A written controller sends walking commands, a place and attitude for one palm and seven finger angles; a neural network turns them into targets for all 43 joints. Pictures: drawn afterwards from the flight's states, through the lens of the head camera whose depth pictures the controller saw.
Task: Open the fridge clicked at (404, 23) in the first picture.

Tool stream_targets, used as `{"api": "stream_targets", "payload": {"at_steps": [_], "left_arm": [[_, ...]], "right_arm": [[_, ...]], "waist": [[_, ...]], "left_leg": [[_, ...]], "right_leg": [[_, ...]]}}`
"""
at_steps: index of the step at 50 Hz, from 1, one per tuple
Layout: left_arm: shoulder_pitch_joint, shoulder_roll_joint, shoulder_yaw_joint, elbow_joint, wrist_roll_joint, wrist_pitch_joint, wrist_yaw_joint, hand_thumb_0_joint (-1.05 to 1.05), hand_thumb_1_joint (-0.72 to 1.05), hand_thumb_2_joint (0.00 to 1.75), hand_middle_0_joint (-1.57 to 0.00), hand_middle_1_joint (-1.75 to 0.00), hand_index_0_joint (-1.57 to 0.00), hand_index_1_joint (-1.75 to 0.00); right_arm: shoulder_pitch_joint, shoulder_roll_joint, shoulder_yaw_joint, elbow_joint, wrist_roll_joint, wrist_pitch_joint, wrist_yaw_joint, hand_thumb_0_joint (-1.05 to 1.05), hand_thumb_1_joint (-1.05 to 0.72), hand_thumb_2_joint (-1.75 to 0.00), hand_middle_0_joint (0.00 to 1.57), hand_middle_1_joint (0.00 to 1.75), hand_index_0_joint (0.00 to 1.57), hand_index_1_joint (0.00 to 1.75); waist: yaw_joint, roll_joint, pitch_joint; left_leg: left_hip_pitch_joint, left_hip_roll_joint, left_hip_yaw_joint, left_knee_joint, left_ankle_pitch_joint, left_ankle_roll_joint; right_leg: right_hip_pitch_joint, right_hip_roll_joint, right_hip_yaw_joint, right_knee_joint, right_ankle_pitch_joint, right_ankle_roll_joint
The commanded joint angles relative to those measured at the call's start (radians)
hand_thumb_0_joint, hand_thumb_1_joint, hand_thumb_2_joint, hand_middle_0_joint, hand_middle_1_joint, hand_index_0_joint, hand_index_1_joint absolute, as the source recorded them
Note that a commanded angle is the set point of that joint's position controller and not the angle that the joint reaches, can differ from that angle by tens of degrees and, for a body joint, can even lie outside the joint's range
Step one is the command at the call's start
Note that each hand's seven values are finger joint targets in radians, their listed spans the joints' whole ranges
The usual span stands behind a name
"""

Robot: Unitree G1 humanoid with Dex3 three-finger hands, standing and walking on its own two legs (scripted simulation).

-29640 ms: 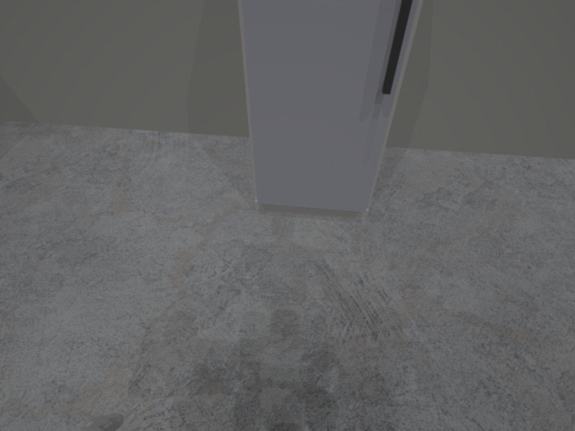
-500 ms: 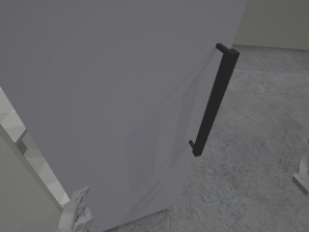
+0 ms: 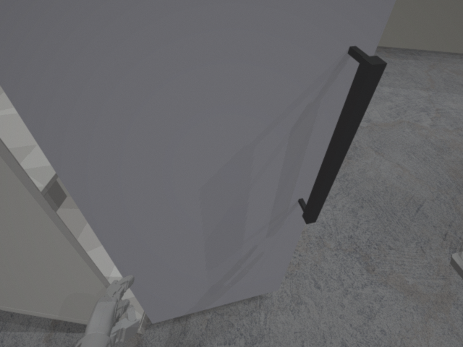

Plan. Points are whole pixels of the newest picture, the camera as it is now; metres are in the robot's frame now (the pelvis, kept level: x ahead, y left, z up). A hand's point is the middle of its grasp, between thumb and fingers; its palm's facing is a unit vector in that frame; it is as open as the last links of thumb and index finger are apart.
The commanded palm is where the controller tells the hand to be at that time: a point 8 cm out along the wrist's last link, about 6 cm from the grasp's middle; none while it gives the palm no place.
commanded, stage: step back with the hand held close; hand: right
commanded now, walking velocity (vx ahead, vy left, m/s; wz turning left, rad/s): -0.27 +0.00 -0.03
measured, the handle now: (327, 153) +0.43 -0.17 +0.12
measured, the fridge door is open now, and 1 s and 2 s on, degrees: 67 67 67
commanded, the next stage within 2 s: stop stepping back and stand still in 1.08 s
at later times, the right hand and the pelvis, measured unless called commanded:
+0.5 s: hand out of the picture +0.14 -0.28 +0.16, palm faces +0.48 +0.78 -0.40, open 7.4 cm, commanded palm +0.08 -0.32 +0.18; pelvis -0.06 -0.02 -0.02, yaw -1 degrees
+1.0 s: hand out of the picture +0.07 -0.26 +0.17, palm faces +0.35 +0.82 -0.44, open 7.4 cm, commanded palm +0.02 -0.31 +0.18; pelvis -0.13 -0.02 -0.01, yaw +1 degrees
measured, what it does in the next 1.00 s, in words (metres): walks backwards: left foot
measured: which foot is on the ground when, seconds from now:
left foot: down 0.00-0.56, up 0.58-0.76, down 0.78-1.00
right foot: down 0.00-0.88, up 0.90-1.00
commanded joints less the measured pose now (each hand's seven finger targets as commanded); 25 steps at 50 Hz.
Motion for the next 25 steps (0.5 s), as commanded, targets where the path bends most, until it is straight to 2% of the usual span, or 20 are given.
{"api": "stream_targets", "payload": {"at_steps": [1, 4, 8, 12, 14, 17, 18, 20, 22, 23, 24, 25], "left_arm": [[-0.094, 0.104, 0.050, -0.203, -0.001, -0.026, 0.012, 0.00, 0.90, 0.90, -0.20, -0.30, -0.20, -0.30], [-0.084, 0.099, 0.054, -0.215, -0.004, -0.021, 0.016, 0.00, 0.90, 0.90, -0.20, -0.30, -0.20, -0.30], [-0.067, 0.105, 0.058, -0.218, -0.005, -0.035, 0.020, 0.00, 0.90, 0.90, -0.20, -0.30, -0.20, -0.30], [-0.041, 0.113, 0.060, -0.211, -0.008, -0.052, 0.017, 0.00, 0.90, 0.90, -0.20, -0.30, -0.20, -0.30], [-0.035, 0.112, 0.060, -0.207, -0.008, -0.059, 0.019, 0.00, 0.90, 0.90, -0.20, -0.30, -0.20, -0.30], [-0.026, 0.113, 0.059, -0.201, -0.006, -0.067, 0.015, 0.00, 0.90, 0.90, -0.20, -0.30, -0.20, -0.30], [-0.023, 0.115, 0.063, -0.198, -0.004, -0.068, 0.018, 0.00, 0.90, 0.90, -0.20, -0.30, -0.20, -0.30], [-0.020, 0.102, 0.056, -0.181, -0.001, -0.068, 0.012, 0.00, 0.90, 0.90, -0.20, -0.30, -0.20, -0.30], [-0.019, 0.100, 0.051, -0.161, 0.002, -0.070, 0.006, 0.00, 0.90, 0.90, -0.20, -0.30, -0.20, -0.30], [-0.024, 0.104, 0.053, -0.160, 0.003, -0.072, 0.006, 0.00, 0.90, 0.90, -0.20, -0.30, -0.20, -0.30], [-0.028, 0.101, 0.049, -0.164, 0.002, -0.073, 0.005, 0.00, 0.90, 0.90, -0.20, -0.30, -0.20, -0.30], [-0.036, 0.104, 0.050, -0.171, 0.001, -0.075, 0.006, 0.00, 0.90, 0.90, -0.20, -0.30, -0.20, -0.30]], "right_arm": [[0.042, -0.228, -0.164, -0.258, 0.002, -0.072, -0.031, 0.00, -0.90, -0.90, 0.20, 0.30, 0.20, 0.30], [0.073, -0.242, -0.189, -0.287, 0.003, -0.080, -0.037, 0.00, -0.90, -0.90, 0.20, 0.30, 0.20, 0.30], [0.074, -0.242, -0.195, -0.318, 0.003, -0.090, -0.041, 0.00, -0.90, -0.90, 0.20, 0.30, 0.20, 0.30], [0.052, -0.221, -0.184, -0.309, -0.001, -0.098, -0.044, 0.00, -0.90, -0.90, 0.20, 0.30, 0.20, 0.30], [0.033, -0.220, -0.180, -0.314, -0.004, -0.100, -0.047, 0.00, -0.90, -0.90, 0.20, 0.30, 0.20, 0.30], [-0.002, -0.218, -0.176, -0.309, -0.011, -0.111, -0.049, 0.00, -0.90, -0.90, 0.20, 0.30, 0.20, 0.30], [-0.011, -0.237, -0.192, -0.309, -0.013, -0.112, -0.052, 0.00, -0.90, -0.90, 0.20, 0.30, 0.20, 0.30], [-0.019, -0.229, -0.176, -0.300, -0.010, -0.118, -0.054, 0.00, -0.90, -0.90, 0.20, 0.30, 0.20, 0.30], [-0.029, -0.234, -0.174, -0.315, -0.009, -0.126, -0.061, 0.00, -0.90, -0.90, 0.20, 0.30, 0.20, 0.30], [-0.024, -0.246, -0.187, -0.336, -0.008, -0.129, -0.065, 0.00, -0.90, -0.90, 0.20, 0.30, 0.20, 0.30], [-0.013, -0.240, -0.183, -0.342, -0.006, -0.131, -0.067, 0.00, -0.90, -0.90, 0.20, 0.30, 0.20, 0.30], [-0.004, -0.246, -0.194, -0.358, -0.006, -0.137, -0.068, 0.00, -0.90, -0.90, 0.20, 0.30, 0.20, 0.30]], "waist": [[0.000, -0.031, -0.161], [0.001, -0.039, -0.176], [0.005, -0.083, -0.164], [0.017, -0.080, -0.124], [0.024, -0.057, -0.116], [0.031, -0.017, -0.070], [0.032, 0.016, -0.062], [0.041, 0.090, -0.052], [0.046, 0.097, -0.050], [0.046, 0.081, -0.081], [0.048, 0.060, -0.084], [0.044, 0.017, -0.090]], "left_leg": [[0.053, 0.096, -0.082, 0.034, 0.230, 0.007], [0.073, 0.088, -0.073, 0.076, 0.235, 0.004], [0.071, 0.080, -0.075, 0.119, 0.197, 0.005], [0.075, 0.075, -0.082, 0.157, 0.114, 0.009], [0.059, 0.084, -0.101, 0.148, 0.111, 0.015], [-0.007, 0.105, -0.150, 0.094, -0.037, 0.032], [-0.043, 0.121, -0.180, 0.046, -0.073, 0.041], [-0.150, 0.174, -0.242, -0.052, -0.198, 0.075], [-0.246, 0.224, -0.260, -0.090, -0.217, 0.106], [-0.229, 0.225, -0.240, -0.062, -0.142, 0.107], [-0.215, 0.204, -0.209, -0.020, -0.104, 0.095], [-0.197, 0.165, -0.178, 0.027, -0.111, 0.073]], "right_leg": [[-0.023, -0.135, 0.156, -0.115, 0.280, -0.037], [-0.068, -0.150, 0.167, -0.111, 0.289, -0.042], [-0.138, -0.162, 0.180, -0.114, 0.210, -0.050], [-0.255, -0.173, 0.193, -0.123, -0.017, -0.060], [-0.274, -0.158, 0.191, -0.108, -0.089, -0.057], [-0.329, -0.125, 0.191, -0.081, -0.296, -0.056], [-0.314, -0.103, 0.184, -0.048, -0.303, -0.051], [-0.250, -0.066, 0.163, 0.049, -0.311, -0.034], [-0.165, -0.042, 0.149, 0.149, -0.257, -0.020], [-0.141, -0.047, 0.157, 0.137, -0.209, -0.020], [-0.144, -0.061, 0.176, 0.088, -0.184, -0.025], [-0.163, -0.088, 0.208, 0.019, -0.196, -0.035]]}}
